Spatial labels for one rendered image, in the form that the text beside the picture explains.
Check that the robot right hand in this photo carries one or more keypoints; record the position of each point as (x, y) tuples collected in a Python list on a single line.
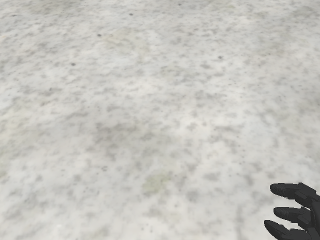
[(309, 220)]

